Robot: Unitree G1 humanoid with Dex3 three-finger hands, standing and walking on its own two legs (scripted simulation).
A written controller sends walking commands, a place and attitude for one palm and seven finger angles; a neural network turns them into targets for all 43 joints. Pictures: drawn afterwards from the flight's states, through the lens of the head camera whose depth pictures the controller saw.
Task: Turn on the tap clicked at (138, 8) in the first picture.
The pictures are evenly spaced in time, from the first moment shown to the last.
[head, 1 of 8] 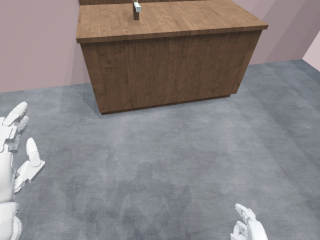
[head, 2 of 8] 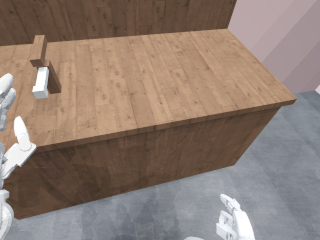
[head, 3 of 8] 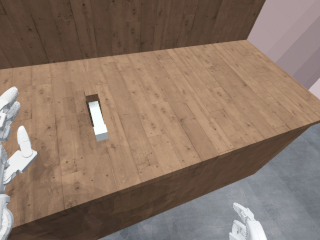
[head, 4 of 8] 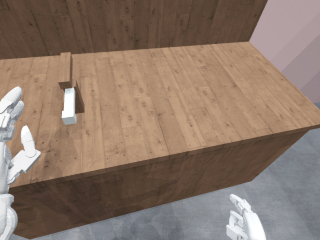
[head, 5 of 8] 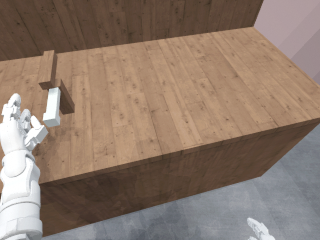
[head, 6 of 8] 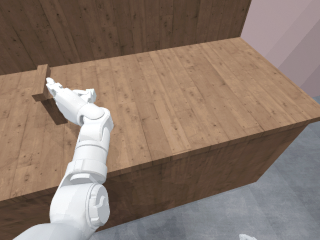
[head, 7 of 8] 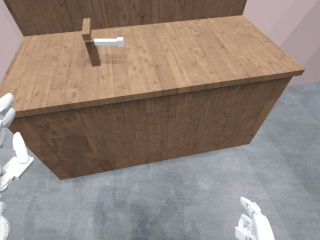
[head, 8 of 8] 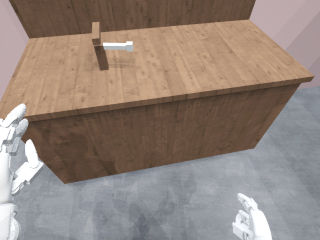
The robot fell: no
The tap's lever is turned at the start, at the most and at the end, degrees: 0 78 78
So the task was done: yes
